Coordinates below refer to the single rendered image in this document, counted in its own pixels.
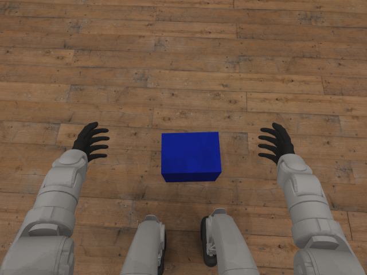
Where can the carton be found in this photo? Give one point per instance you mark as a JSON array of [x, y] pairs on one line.
[[190, 157]]

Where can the robot left forearm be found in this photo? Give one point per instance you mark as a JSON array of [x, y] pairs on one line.
[[55, 205]]

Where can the robot right forearm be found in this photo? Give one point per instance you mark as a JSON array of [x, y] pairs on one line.
[[313, 225]]

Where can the robot left upper arm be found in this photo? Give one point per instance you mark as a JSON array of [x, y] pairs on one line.
[[41, 255]]

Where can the robot right shin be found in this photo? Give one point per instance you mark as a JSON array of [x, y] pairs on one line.
[[212, 249]]

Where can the robot left thigh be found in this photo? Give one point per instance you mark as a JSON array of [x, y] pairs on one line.
[[142, 256]]

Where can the robot left hand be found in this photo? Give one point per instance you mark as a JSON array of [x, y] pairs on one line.
[[85, 139]]

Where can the robot right hand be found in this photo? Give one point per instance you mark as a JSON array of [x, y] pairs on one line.
[[282, 142]]

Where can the robot right upper arm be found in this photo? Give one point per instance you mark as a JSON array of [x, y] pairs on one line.
[[310, 261]]

